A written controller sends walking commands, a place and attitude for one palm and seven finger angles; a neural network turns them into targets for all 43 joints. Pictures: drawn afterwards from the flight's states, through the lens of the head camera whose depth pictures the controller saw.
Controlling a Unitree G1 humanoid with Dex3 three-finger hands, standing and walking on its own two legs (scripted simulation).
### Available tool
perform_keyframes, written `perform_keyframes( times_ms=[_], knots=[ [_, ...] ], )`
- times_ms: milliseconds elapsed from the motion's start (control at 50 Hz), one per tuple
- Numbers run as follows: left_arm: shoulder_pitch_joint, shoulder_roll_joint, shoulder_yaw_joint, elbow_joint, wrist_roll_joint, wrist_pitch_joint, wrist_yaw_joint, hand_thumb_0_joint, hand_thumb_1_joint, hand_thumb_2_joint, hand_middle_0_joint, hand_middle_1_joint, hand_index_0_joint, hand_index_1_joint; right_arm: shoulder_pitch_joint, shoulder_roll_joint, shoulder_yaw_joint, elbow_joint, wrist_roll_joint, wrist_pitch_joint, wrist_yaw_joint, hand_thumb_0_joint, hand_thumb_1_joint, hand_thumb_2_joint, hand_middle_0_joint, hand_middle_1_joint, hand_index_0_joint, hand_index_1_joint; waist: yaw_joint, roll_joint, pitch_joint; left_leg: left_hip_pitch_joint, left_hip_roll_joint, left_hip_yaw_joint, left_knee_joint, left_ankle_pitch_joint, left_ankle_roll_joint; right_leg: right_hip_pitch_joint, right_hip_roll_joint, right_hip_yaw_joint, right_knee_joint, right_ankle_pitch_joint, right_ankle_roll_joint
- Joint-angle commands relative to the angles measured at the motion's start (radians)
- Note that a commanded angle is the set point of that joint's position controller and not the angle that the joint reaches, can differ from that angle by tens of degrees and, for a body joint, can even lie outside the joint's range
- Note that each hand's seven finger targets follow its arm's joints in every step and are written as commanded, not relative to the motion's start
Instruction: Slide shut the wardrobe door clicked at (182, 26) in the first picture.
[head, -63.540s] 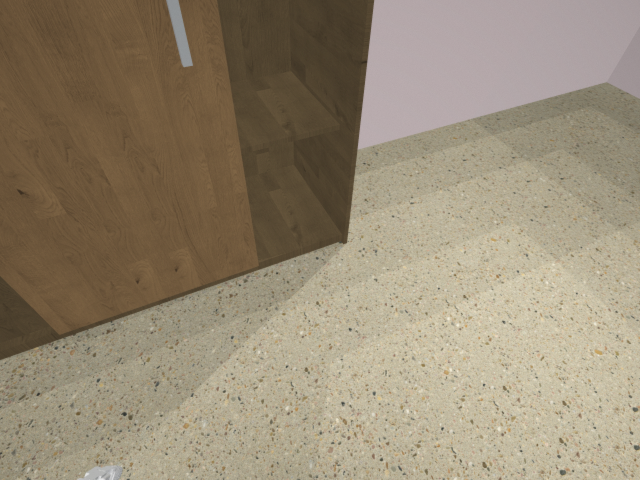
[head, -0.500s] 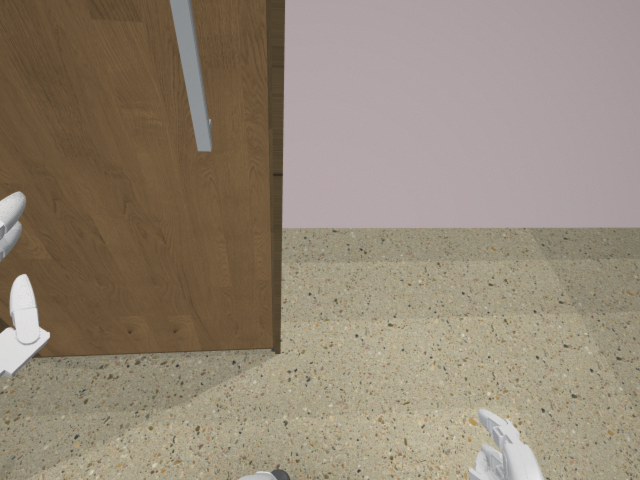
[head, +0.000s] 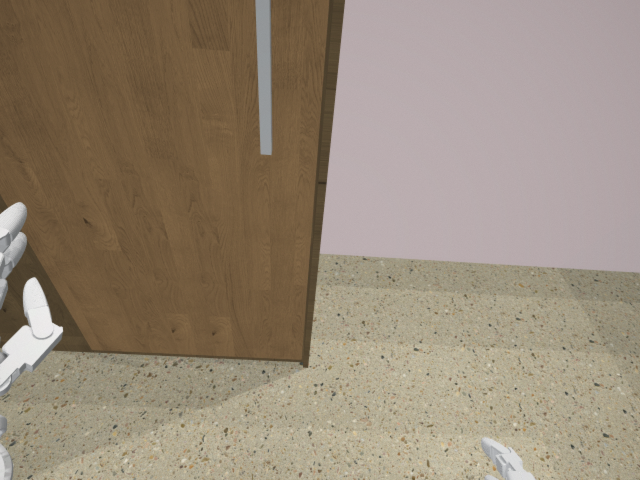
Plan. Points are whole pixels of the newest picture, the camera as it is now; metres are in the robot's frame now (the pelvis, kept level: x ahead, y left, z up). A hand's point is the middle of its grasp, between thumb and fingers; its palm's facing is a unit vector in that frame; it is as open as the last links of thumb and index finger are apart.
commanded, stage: stop stepping back and stand still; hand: left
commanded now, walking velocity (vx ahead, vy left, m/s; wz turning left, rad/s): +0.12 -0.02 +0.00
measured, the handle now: (266, 66) +0.67 +0.16 +0.25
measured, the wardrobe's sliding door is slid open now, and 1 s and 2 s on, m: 0.00 0.00 0.00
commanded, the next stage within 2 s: let the arm hang, fingers relaxed in 0.26 s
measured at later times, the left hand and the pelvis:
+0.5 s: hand (102, 424) +0.19 +0.28 -0.02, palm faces +0.23 -0.89 -0.40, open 7.4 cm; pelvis -0.01 +0.02 -0.01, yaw +5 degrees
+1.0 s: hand out of the picture -0.07 +0.24 -0.16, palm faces +0.09 -0.96 -0.26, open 7.3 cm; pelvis -0.02 +0.03 +0.01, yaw +5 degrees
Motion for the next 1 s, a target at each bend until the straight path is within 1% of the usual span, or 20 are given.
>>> perform_keyframes(
  times_ms=[0,40,120,140,180,220,280,320,340,360,400,420,460,480,500,520,580,660,760,980],
  knots=[
    [-0.201,0.191,0.11,-0.213,0.01,-0.062,0.027,0.0,0.9,0.9,-0.2,-0.3,-0.2,-0.3,-0.141,-0.148,-0.045,-0.176,0.011,-0.066,-0.029,0.0,-0.9,-0.9,0.2,0.3,0.2,0.3,-0.035,0.252,0.072,0.081,0.196,-0.318,-0.345,-0.171,0.092,-0.205,0.003,0.024,0.111,-0.149,-0.002],
    [-0.2,0.223,0.141,-0.228,0.022,-0.066,0.017,0.0,0.9,0.9,-0.2,-0.3,-0.2,-0.3,-0.159,-0.122,-0.039,-0.163,-0.003,-0.073,-0.024,0.0,-0.9,-0.9,0.2,0.3,0.2,0.3,-0.029,0.311,0.102,-0.1,0.254,-0.471,-0.533,-0.474,0.128,-0.111,0.026,0.029,0.298,-0.18,0.01],
    [-0.076,0.186,0.123,-0.205,0.024,-0.061,0.01,0.0,0.9,0.9,-0.2,-0.3,-0.2,-0.3,-0.147,-0.117,-0.038,-0.164,-0.003,-0.075,0.002,0.0,-0.9,-0.9,0.2,0.3,0.2,0.3,-0.006,0.167,0.07,-0.19,0.15,-0.201,-0.37,-0.265,0.057,0.145,0.008,0.008,-0.064,-0.12,-0.017],
    [-0.053,0.186,0.126,-0.194,0.022,-0.06,0.006,0.0,0.9,0.9,-0.2,-0.3,-0.2,-0.3,-0.144,-0.12,-0.043,-0.174,-0.007,-0.071,0.004,0.0,-0.9,-0.9,0.2,0.3,0.2,0.3,-0.011,0.095,0.078,-0.2,0.077,-0.124,-0.245,-0.206,0.022,0.136,-0.038,0.093,-0.166,-0.15,-0.05],
    [-0.082,0.206,0.142,-0.187,0.002,-0.059,0.003,0.0,0.9,0.9,-0.2,-0.3,-0.2,-0.3,-0.139,-0.114,-0.054,-0.171,0.002,-0.06,0.01,0.0,-0.9,-0.9,0.2,0.3,0.2,0.3,-0.013,-0.159,0.066,-0.179,-0.011,-0.007,0.186,-0.032,-0.02,-0.012,-0.297,0.507,-0.388,-0.361,-0.172],
    [-0.109,0.201,0.146,-0.183,-0.006,-0.07,0.01,0.0,0.9,0.9,-0.2,-0.3,-0.2,-0.3,-0.116,-0.117,-0.052,-0.156,0.007,-0.073,0.01,0.0,-0.9,-0.9,0.2,0.3,0.2,0.3,-0.027,-0.059,0.059,-0.129,0.028,-0.033,0.22,-0.012,-0.022,-0.04,-0.303,0.406,-0.337,-0.139,-0.184],
    [-0.073,0.193,0.149,-0.145,-0.006,-0.074,0.017,0.0,0.9,0.9,-0.2,-0.3,-0.2,-0.3,-0.11,-0.102,-0.037,-0.145,0.005,-0.077,0.0,0.0,-0.9,-0.9,0.2,0.3,0.2,0.3,-0.03,-0.007,0.023,0.075,0.025,0.003,-0.114,0.125,-0.008,-0.051,-0.198,0.206,-0.186,0.044,-0.095],
    [-0.083,0.197,0.146,-0.173,-0.004,-0.085,0.017,0.0,0.9,0.9,-0.2,-0.3,-0.2,-0.3,-0.136,-0.12,-0.049,-0.156,0.01,-0.08,-0.008,0.0,-0.9,-0.9,0.2,0.3,0.2,0.3,-0.016,0.07,0.009,0.138,0.083,-0.071,-0.201,0.211,0.013,-0.057,-0.106,0.141,-0.127,0.065,-0.026],
    [-0.035,-0.014,-0.29,0.587,0.059,0.043,-0.137,0.0,0.9,0.9,-0.2,-0.3,-0.2,-0.3,-0.088,-0.267,-0.1,0.068,0.0,-0.132,0.079,0.0,-0.9,-0.9,0.2,0.3,0.2,0.3,-0.092,0.125,0.031,0.152,0.167,-0.156,-0.056,0.534,0.046,-0.203,-0.107,0.033,0.116,0.234,0.004],
    [-0.062,-0.026,-0.231,0.589,0.06,0.152,-0.151,0.0,0.9,0.9,-0.2,-0.3,-0.2,-0.3,-0.048,-0.26,-0.093,0.057,0.003,-0.032,0.077,0.0,-0.9,-0.9,0.2,0.3,0.2,0.3,-0.056,0.15,0.033,0.006,0.214,-0.254,-0.16,0.627,0.106,-0.137,-0.056,0.03,0.194,0.094,0.039],
    [-0.139,-0.06,-0.251,0.658,0.047,0.18,-0.148,0.0,0.9,0.9,-0.2,-0.3,-0.2,-0.3,-0.057,-0.224,-0.066,0.047,-0.022,0.006,0.061,0.0,-0.9,-0.9,0.2,0.3,0.2,0.3,-0.05,0.08,0.023,-0.041,0.285,-0.393,-0.241,0.665,0.181,-0.168,-0.006,0.072,0.354,-0.249,0.039],
    [-0.158,-0.05,-0.261,0.714,0.045,0.178,-0.147,0.0,0.9,0.9,-0.2,-0.3,-0.2,-0.3,-0.064,-0.224,-0.058,0.046,-0.033,0.015,0.057,0.0,-0.9,-0.9,0.2,0.3,0.2,0.3,-0.039,0.02,0.019,-0.03,0.279,-0.394,-0.235,0.657,0.191,-0.152,-0.009,0.098,0.332,-0.267,0.034],
    [-0.144,-0.026,-0.277,0.863,0.046,0.165,-0.15,0.0,0.9,0.9,-0.2,-0.3,-0.2,-0.3,-0.11,-0.224,-0.048,0.058,-0.032,0.03,0.058,0.0,-0.9,-0.9,0.2,0.3,0.2,0.3,0.018,-0.046,-0.065,0.007,0.188,-0.258,-0.14,0.646,0.123,0.015,-0.021,0.082,0.055,-0.019,0.027],
    [-0.147,0.012,-0.281,0.942,0.05,0.159,-0.148,0.0,0.9,0.9,-0.2,-0.3,-0.2,-0.3,-0.13,-0.2,-0.045,0.073,-0.019,0.036,0.061,0.0,-0.9,-0.9,0.2,0.3,0.2,0.3,0.02,-0.112,-0.064,-0.031,0.089,-0.164,-0.085,0.445,0.054,0.075,-0.063,0.156,-0.067,0.176,0.009],
    [-0.193,0.051,-0.29,1.008,0.05,0.155,-0.15,0.0,0.9,0.9,-0.2,-0.3,-0.2,-0.3,-0.121,-0.166,-0.041,0.087,-0.009,0.048,0.069,0.0,-0.9,-0.9,0.2,0.3,0.2,0.3,-0.018,-0.135,-0.005,-0.031,0.009,-0.086,-0.063,0.183,0.006,0.009,-0.175,0.269,-0.17,0.202,-0.031],
    [-0.259,0.081,-0.303,1.057,0.049,0.163,-0.155,0.0,0.9,0.9,-0.2,-0.3,-0.2,-0.3,-0.071,-0.152,-0.039,0.117,-0.01,0.069,0.078,0.0,-0.9,-0.9,0.2,0.3,0.2,0.3,-0.064,-0.04,0.048,0.038,-0.014,-0.052,-0.065,0.018,-0.005,-0.121,-0.232,0.292,-0.225,0.014,-0.066],
    [-0.336,0.036,-0.335,1.212,0.042,0.162,-0.15,0.0,0.9,0.9,-0.2,-0.3,-0.2,-0.3,-0.064,-0.132,-0.035,0.191,-0.02,0.097,0.07,0.0,-0.9,-0.9,0.2,0.3,0.2,0.3,-0.074,-0.051,0.103,0.14,-0.004,-0.055,-0.08,0.127,-0.001,-0.209,-0.146,0.253,-0.256,-0.042,-0.067],
    [-0.264,-0.018,-0.329,1.378,0.033,0.162,-0.143,0.0,0.9,0.9,-0.2,-0.3,-0.2,-0.3,-0.067,-0.133,-0.031,0.271,-0.022,0.085,0.054,0.0,-0.9,-0.9,0.2,0.3,0.2,0.3,-0.033,0.205,0.085,0.077,0.066,-0.158,-0.264,0.122,0.022,-0.046,-0.062,0.17,-0.205,-0.002,-0.03],
    [-0.23,-0.03,-0.337,1.505,0.031,0.159,-0.144,0.0,0.9,0.9,-0.2,-0.3,-0.2,-0.3,-0.035,-0.143,-0.039,0.341,-0.013,0.083,0.045,0.0,-0.9,-0.9,0.2,0.3,0.2,0.3,-0.024,0.073,0.058,0.092,0.073,-0.166,-0.311,0.081,0.026,0.021,-0.065,0.138,-0.23,0.035,-0.029],
    [-0.232,0.002,-0.333,1.587,0.038,0.161,-0.137,0.0,0.9,0.9,-0.2,-0.3,-0.2,-0.3,-0.035,-0.18,-0.058,0.407,-0.014,0.087,0.045,0.0,-0.9,-0.9,0.2,0.3,0.2,0.3,-0.021,0.053,0.11,0.092,0.093,-0.209,-0.398,-0.038,0.035,-0.002,-0.061,0.121,-0.228,-0.016,-0.024]
  ],
)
